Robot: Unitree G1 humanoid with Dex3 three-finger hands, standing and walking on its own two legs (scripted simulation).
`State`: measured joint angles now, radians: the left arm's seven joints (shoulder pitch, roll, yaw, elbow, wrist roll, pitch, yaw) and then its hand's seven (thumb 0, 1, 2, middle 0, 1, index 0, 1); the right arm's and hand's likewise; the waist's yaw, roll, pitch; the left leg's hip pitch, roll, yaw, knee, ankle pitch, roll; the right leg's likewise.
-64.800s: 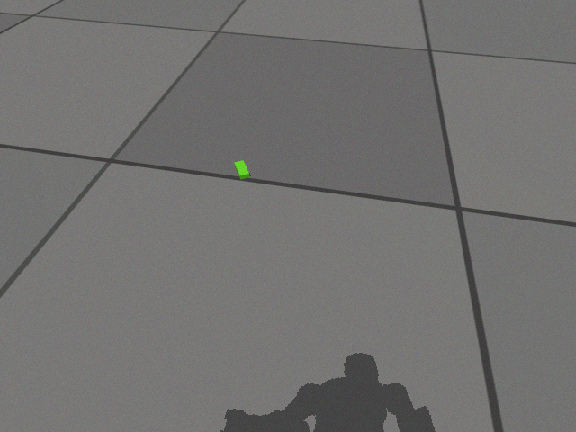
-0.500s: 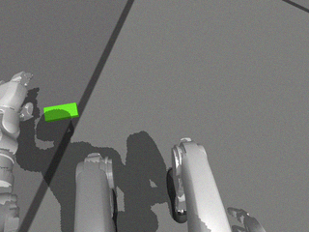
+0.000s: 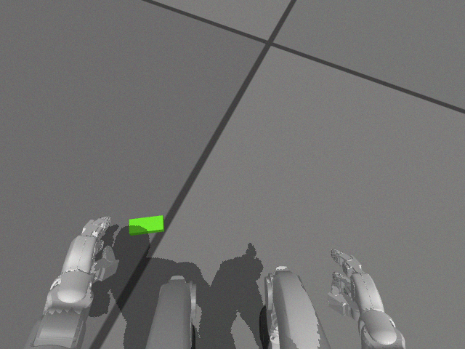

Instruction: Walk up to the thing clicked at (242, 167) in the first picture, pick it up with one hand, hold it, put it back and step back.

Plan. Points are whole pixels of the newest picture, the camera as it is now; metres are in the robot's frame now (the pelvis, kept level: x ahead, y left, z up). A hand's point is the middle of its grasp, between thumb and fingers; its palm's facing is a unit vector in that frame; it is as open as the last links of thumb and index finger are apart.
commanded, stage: home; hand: left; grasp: from above
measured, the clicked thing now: (147, 225) +0.50 +0.26 -0.56
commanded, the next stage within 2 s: none
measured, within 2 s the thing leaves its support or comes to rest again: neither
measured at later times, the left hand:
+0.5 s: hand (86, 291) +0.22 +0.17 +0.09, palm faces +0.08 -0.97 -0.22, open 7.4 cm
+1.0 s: hand (78, 300) +0.22 +0.18 +0.09, palm faces +0.07 -0.98 -0.21, open 7.4 cm
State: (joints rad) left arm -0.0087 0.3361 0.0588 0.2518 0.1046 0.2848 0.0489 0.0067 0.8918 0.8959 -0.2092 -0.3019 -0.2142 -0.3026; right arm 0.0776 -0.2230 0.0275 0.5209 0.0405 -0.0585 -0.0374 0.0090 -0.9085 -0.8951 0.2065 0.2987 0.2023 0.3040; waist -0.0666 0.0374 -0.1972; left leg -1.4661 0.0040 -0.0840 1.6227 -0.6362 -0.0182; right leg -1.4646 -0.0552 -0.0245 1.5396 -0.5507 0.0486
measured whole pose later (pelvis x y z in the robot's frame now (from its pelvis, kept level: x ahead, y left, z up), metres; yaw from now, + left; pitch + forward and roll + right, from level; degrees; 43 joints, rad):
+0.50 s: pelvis +0.06 -0.01 +0.14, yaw +1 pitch +12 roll -3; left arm 0.48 0.22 0.04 -0.12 -0.07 0.44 0.05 0.01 0.90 0.90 -0.20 -0.30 -0.21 -0.30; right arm 0.31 -0.23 0.03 0.53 0.03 -0.20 -0.19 0.01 -0.91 -0.90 0.21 0.30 0.20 0.30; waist -0.05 0.06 -0.19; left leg -0.73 0.04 -0.07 1.03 -0.51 -0.03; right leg -0.73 -0.03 -0.05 0.95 -0.43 0.03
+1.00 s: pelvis +0.06 +0.00 +0.14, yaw +1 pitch +10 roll -3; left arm 0.49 0.22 0.03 -0.11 -0.05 0.45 0.02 0.01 0.90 0.90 -0.20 -0.30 -0.21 -0.30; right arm 0.27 -0.22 0.03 0.55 0.00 -0.25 -0.18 0.02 -0.90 -0.90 0.21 0.30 0.20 0.30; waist -0.03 0.05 -0.15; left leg -0.67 0.03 -0.07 1.00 -0.50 -0.02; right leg -0.66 -0.04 -0.05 0.92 -0.43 0.04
